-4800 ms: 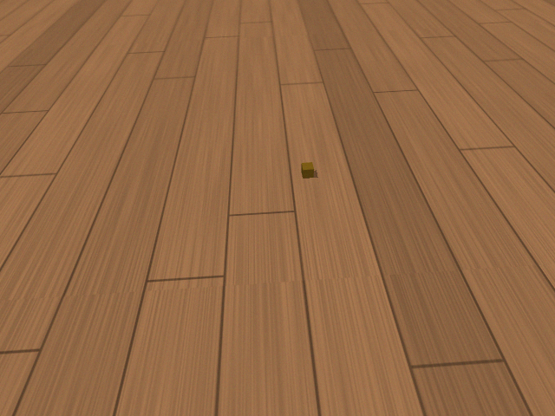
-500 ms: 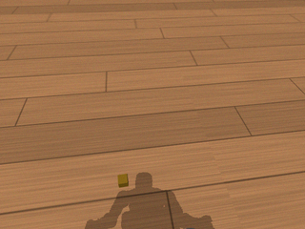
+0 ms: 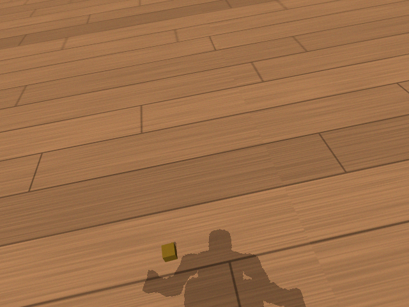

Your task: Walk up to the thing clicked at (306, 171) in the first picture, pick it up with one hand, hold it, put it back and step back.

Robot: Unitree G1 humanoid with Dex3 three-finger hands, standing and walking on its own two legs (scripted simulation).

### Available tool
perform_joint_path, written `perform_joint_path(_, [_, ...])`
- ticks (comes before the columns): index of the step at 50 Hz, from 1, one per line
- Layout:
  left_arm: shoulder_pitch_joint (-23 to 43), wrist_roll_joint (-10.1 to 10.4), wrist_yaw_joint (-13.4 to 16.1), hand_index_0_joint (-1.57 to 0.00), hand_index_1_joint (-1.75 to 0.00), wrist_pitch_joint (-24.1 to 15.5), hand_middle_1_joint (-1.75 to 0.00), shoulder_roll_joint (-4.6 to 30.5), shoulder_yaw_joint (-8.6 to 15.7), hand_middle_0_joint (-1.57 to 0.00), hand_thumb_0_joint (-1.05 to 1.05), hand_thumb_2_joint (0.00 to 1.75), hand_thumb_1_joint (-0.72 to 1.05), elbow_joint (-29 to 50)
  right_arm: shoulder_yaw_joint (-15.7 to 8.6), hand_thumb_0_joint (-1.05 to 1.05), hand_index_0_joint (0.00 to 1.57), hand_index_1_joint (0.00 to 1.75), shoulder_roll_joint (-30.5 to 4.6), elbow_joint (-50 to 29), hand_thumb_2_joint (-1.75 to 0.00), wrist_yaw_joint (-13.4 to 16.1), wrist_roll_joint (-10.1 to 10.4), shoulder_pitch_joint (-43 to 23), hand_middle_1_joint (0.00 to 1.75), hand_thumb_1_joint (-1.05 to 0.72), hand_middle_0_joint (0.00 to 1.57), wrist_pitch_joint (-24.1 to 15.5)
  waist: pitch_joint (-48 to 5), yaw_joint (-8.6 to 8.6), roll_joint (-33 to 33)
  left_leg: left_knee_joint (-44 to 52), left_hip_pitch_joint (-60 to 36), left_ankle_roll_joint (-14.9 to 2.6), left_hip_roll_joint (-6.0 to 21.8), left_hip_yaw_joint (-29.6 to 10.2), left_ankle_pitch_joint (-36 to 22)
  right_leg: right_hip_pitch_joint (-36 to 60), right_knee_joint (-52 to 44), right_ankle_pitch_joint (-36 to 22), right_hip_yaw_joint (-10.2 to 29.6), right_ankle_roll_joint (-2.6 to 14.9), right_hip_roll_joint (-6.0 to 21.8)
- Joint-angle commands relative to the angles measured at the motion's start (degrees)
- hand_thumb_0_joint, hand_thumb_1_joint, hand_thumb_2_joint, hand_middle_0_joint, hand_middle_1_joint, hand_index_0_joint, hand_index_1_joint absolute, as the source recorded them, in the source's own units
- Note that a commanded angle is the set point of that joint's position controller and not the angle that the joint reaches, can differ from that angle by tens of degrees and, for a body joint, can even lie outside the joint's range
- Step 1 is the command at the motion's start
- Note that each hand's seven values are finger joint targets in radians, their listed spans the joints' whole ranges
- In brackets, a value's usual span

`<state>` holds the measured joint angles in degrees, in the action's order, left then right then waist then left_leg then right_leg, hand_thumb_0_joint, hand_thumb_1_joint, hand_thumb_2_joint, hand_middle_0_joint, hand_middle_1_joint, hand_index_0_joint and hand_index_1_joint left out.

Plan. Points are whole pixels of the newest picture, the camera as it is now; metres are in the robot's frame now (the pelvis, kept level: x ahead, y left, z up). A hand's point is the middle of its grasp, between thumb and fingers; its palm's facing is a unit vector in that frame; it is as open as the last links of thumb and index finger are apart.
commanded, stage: walk up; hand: left
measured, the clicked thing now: (169, 252) +0.50 +0.28 -0.72
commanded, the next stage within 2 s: stand in 1.22 s
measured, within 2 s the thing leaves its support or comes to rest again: neither
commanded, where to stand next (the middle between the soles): +0.10 +0.02 m, yaw +4 degrees
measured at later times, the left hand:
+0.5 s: hand out of the picture +0.09 +0.29 -0.14, palm faces +0.05 -0.92 -0.38, open 7.4 cm
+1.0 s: hand out of the picture +0.08 +0.28 -0.13, palm faces +0.07 -0.93 -0.36, open 7.4 cm
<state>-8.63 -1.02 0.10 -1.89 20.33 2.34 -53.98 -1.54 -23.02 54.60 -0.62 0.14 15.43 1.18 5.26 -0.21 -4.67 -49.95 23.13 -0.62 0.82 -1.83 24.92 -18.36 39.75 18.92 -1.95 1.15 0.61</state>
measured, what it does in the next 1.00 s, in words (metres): steps on the spot: left foot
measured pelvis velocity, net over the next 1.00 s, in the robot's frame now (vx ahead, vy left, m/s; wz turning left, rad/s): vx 0.01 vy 0.02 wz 0.07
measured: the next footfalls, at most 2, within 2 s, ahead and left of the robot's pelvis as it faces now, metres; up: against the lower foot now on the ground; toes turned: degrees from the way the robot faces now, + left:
left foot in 0.08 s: +0.07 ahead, +0.14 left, +0.00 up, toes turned +1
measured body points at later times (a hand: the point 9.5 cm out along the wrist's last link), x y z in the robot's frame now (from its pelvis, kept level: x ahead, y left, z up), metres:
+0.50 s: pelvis +0.00 +0.02 +0.01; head +0.03 +0.01 +0.46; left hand +0.09 +0.33 -0.11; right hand +0.14 -0.28 -0.11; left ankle +0.03 +0.14 -0.72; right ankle +0.02 -0.11 -0.72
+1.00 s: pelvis +0.01 +0.02 +0.02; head +0.03 +0.01 +0.47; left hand +0.08 +0.33 -0.10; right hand +0.12 -0.27 -0.11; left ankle +0.03 +0.14 -0.72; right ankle +0.02 -0.12 -0.72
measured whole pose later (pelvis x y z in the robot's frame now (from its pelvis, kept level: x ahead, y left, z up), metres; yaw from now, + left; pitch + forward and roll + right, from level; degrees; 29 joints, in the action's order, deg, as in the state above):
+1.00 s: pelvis +0.01 +0.02 +0.02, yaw +4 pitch -2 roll +0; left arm -3.0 -0.7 -0.2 -0.9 20.2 1.5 -65.5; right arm -1.0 -20.5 63.9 -1.5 -0.3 4.5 1.1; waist 4.5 0.5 -1.3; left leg -24.4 11.5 -0.3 -0.8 -1.9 10.9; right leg -8.7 23.2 12.4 -2.0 -1.3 2.0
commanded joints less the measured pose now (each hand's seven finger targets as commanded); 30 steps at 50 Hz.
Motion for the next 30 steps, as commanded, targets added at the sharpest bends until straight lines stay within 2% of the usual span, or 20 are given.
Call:
perform_joint_path(1, [4.0, 0.4, 1.6, -0.2, -0.3, -1.0, -0.3, 17.5, 4.3, -0.2, 0.0, 0.9, 0.9, 3.5, -3.5, 0.0, 0.2, 0.3, -11.3, -1.9, -0.9, 0.7, -0.5, 2.1, 0.3, -0.9, 0.2, -1.8, -5.3, -0.09, 15.5, 9.0, -4.0, -0.52, 0.3, 2.8, -3.0, 1.2, -8.6, -24.5, 12.7, 9.66, 14.5])
perform_joint_path(2, [4.9, 0.7, 1.6, -0.2, -0.3, -0.6, -0.3, 17.0, 3.8, -0.2, 0.0, 0.9, 0.9, 3.3, -3.7, 0.0, 0.2, 0.3, -11.1, -1.5, -0.9, 0.8, -0.7, 2.6, 0.3, -0.9, 0.2, -2.2, -6.2, -1.0, 14.9, 13.5, -8.1, -0.94, -0.1, 3.4, -7.5, -0.9, -5.8, -24.7, 11.3, 8.33, 13.7])
perform_joint_path(3, [5.2, 1.0, 1.7, -0.2, -0.3, -0.3, -0.3, 15.8, 3.3, -0.2, 0.0, 0.9, 0.9, 2.9, -3.8, 0.0, 0.2, 0.3, -11.1, -1.2, -0.9, 0.9, -1.0, 2.2, 0.3, -0.9, 0.2, -2.6, -6.5, -1.16, 12.7, 17.8, -9.9, -1.14, 0.4, 1.9, -14.4, -1.6, -3.2, -23.2, 9.9, 6.55, 12.3])
perform_joint_path(4, [4.7, 1.2, 1.6, -0.2, -0.3, -0.1, -0.3, 14.0, 2.8, -0.2, 0.0, 0.9, 0.9, 3.3, -4.5, 0.0, 0.2, 0.3, -13.2, -1.7, -0.9, 1.1, -1.6, 1.1, 0.3, -0.9, 0.2, -3.0, -7.9, -0.83, 7.1, 20.5, -11.3, -2.76, 4.5, -5.2, -21.4, -3.1, 2.1, -20.8, 7.7, 4.13, 9.5])
perform_joint_path(5, [4.2, 2.1, 1.8, -0.2, -0.3, 0.2, -0.3, 11.8, 2.2, -0.2, 0.0, 0.9, 0.9, 2.9, -4.9, 0.0, 0.2, 0.3, -16.7, -3.0, -0.9, 0.9, -1.3, -3.2, 0.3, -0.9, 0.2, -3.2, -7.6, 0.99, -2.5, 24.1, -8.4, -7.62, 12.5, -18.5, -24.0, -4.2, 7.5, -8.7, 2.1, 0.36, 1.9])
perform_joint_path(6, [4.5, 1.9, 2.2, -0.2, -0.3, 0.5, -0.3, 13.2, 2.8, -0.2, 0.0, 0.9, 0.9, 0.7, -4.8, 0.0, 0.2, 0.3, -16.4, -2.8, -0.9, 0.7, -0.5, -5.4, 0.3, -0.9, 0.2, -3.2, -7.3, 0.91, -2.3, 24.3, -5.4, -12.38, 15.6, -21.9, -24.7, -0.2, 7.9, 4.3, 2.2, 0.27, 0.2])
perform_joint_path(7, [3.8, 1.6, 2.2, -0.2, -0.3, 0.4, -0.3, 13.2, 2.4, -0.2, 0.0, 0.9, 0.9, 0.3, -4.4, 0.0, 0.2, 0.3, -15.1, -3.0, -0.9, 0.7, -0.6, -6.5, 0.3, -0.9, 0.2, -3.1, -8.2, 1.44, -0.7, 23.5, -5.5, -12.41, 14.9, -18.9, -26.4, 1.1, 6.5, 5.6, 2.7, 0.47, 0.1])
perform_joint_path(8, [3.0, 1.5, 2.0, -0.2, -0.3, 0.0, -0.3, 12.7, 2.2, -0.2, 0.0, 0.9, 0.9, -0.4, -3.8, 0.0, 0.2, 0.3, -13.8, -2.9, -0.9, 0.8, -0.5, -7.4, 0.3, -0.9, 0.2, -2.9, -9.1, 1.91, 1.0, 20.7, -7.1, -10.55, 12.5, -14.3, -28.5, 2.0, 2.2, -0.3, 3.2, 0.65, 0.9])
perform_joint_path(9, [2.7, 1.4, 2.0, -0.2, -0.3, -0.5, -0.3, 12.7, 2.2, -0.2, 0.0, 0.9, 0.9, -1.3, -3.2, 0.0, 0.2, 0.3, -12.0, -2.4, -0.9, 0.9, -0.2, -8.3, 0.3, -0.9, 0.2, -2.7, -10.4, 2.32, 1.5, 17.4, -6.1, -7.14, 9.7, -10.1, -31.1, 6.2, -2.9, -8.4, 4.7, 1.15, 2.9])
perform_joint_path(10, [2.5, 1.0, 2.1, -0.2, -0.3, -1.1, -0.3, 14.0, 2.3, -0.2, 0.0, 0.9, 0.9, -1.7, -2.8, 0.0, 0.2, 0.3, -10.7, -1.9, -0.9, 0.9, 0.4, -8.4, 0.3, -0.9, 0.2, -2.7, -11.1, 2.4, 1.5, 13.8, -4.1, -3.89, 6.7, -6.7, -31.9, 9.7, -6.4, -15.6, 8.9, 2.45, 6.0])
perform_joint_path(11, [3.2, 0.9, 2.1, -0.2, -0.3, -1.4, -0.3, 16.7, 2.7, -0.2, 0.0, 0.9, 0.9, -1.6, -2.9, 0.0, 0.2, 0.3, -10.5, -1.7, -0.9, 1.0, 0.6, -8.2, 0.3, -0.9, 0.2, -2.5, -12.0, 1.45, 3.5, 10.4, -5.0, -1.63, 3.2, -3.6, -30.1, 9.8, -7.8, -22.5, 13.6, 4.87, 10.0])
perform_joint_path(12, [5.9, 1.1, 2.2, -0.2, -0.3, -1.2, -0.3, 17.6, 2.7, -0.2, 0.0, 0.9, 0.9, -1.6, -2.7, 0.0, 0.2, 0.3, -9.9, -0.5, -0.9, 1.2, 0.3, -7.0, 0.3, -0.9, 0.2, -2.3, -12.4, -0.07, 5.3, 11.1, -6.8, -1.01, 2.6, -2.7, -25.2, 8.1, -7.3, -25.7, 15.6, 6.71, 12.7])
perform_joint_path(13, [7.4, 1.1, 2.2, -0.2, -0.3, -1.0, -0.3, 17.3, 2.4, -0.2, 0.0, 0.9, 0.9, -1.5, -3.0, 0.0, 0.2, 0.3, -10.5, 0.3, -0.9, 1.2, 0.2, -7.2, 0.3, -0.9, 0.2, -2.1, -11.5, -0.73, 4.9, 12.4, -9.2, -1.18, 2.3, -2.5, -22.9, 4.9, -7.1, -24.6, 14.5, 6.66, 12.5])
perform_joint_path(15, [9.2, 1.1, 2.1, -0.2, -0.3, -0.8, -0.3, 15.8, 1.7, -0.2, 0.0, 0.9, 0.9, -2.1, -3.2, 0.0, 0.2, 0.3, -11.1, 1.2, -0.9, 0.9, 0.1, -8.3, 0.3, -0.9, 0.2, -2.2, -12.0, -1.18, 4.8, 15.6, -12.3, -2.95, 4.1, -4.5, -26.0, 3.3, -6.6, -21.0, 9.9, 3.92, 9.4])
perform_joint_path(16, [9.4, 1.0, 2.0, -0.2, -0.3, -0.6, -0.3, 14.8, 1.4, -0.2, 0.0, 0.9, 0.9, -2.3, -3.4, 0.0, 0.2, 0.3, -11.7, 1.3, -0.9, 0.7, -0.1, -9.1, 0.3, -0.9, 0.2, -2.2, -11.8, -0.93, 4.2, 17.6, -12.5, -4.16, 5.3, -6.0, -26.1, 3.0, -5.8, -17.6, 7.4, 2.38, 7.2])
perform_joint_path(18, [8.4, 1.0, 1.8, -0.2, -0.3, -0.6, -0.3, 13.4, 0.9, -0.2, 0.0, 0.9, 0.9, -3.9, -2.9, 0.0, 0.2, 0.3, -11.5, 1.4, -0.9, 0.4, -0.1, -12.3, 0.3, -0.9, 0.2, -2.2, -11.2, 0.37, 3.3, 20.5, -10.5, -5.51, 7.4, -8.5, -24.2, 5.2, -5.8, -11.8, 5.1, 0.94, 4.6])
perform_joint_path(22, [9.3, 0.9, 1.5, -0.2, -0.3, -0.7, -0.3, 13.9, 0.7, -0.2, 0.0, 0.9, 0.9, -5.9, -2.1, 0.0, 0.2, 0.3, -10.9, 3.1, -0.9, 0.2, -0.1, -15.2, 0.3, -0.9, 0.2, -1.9, -8.6, 0.55, 3.2, 22.9, -9.2, -3.03, 5.6, -6.7, -17.9, 6.1, -11.7, -8.8, 7.3, 1.68, 6.3])
perform_joint_path(24, [9.8, 0.8, 1.3, -0.2, -0.3, -0.6, -0.3, 14.2, 0.7, -0.2, 0.0, 0.9, 0.9, -6.1, -2.1, 0.0, 0.2, 0.3, -11.3, 3.6, -0.9, 0.2, -0.3, -15.3, 0.3, -0.9, 0.2, -1.8, -8.5, 0.06, 3.1, 24.1, -10.8, -2.86, 5.4, -6.3, -16.5, 5.3, -12.7, -8.8, 7.2, 1.64, 6.5])
perform_joint_path(26, [10.3, 0.8, 1.2, -0.2, -0.3, -0.6, -0.3, 13.9, 0.7, -0.2, 0.0, 0.9, 0.9, -7.0, -1.9, 0.0, 0.2, 0.3, -10.9, 4.1, -0.9, -0.1, -0.3, -16.5, 0.3, -0.9, 0.2, -1.8, -6.9, 0.25, 2.8, 26.1, -9.9, -2.56, 5.6, -7.0, -13.0, 5.1, -14.7, -5.4, 6.8, 1.22, 6.1])
perform_joint_path(30, [10.2, 0.4, 0.9, -0.2, -0.3, -0.7, -0.3, 13.9, 0.8, -0.2, 0.0, 0.9, 0.9, -7.6, -1.8, 0.0, 0.2, 0.3, -10.7, 4.4, -0.9, -0.4, -0.4, -17.3, 0.3, -0.9, 0.2, -1.7, -6.5, 0.37, 4.2, 28.1, -10.3, -2.0, 5.2, -6.7, -9.6, 6.5, -18.3, -3.7, 7.0, 1.16, 6.6])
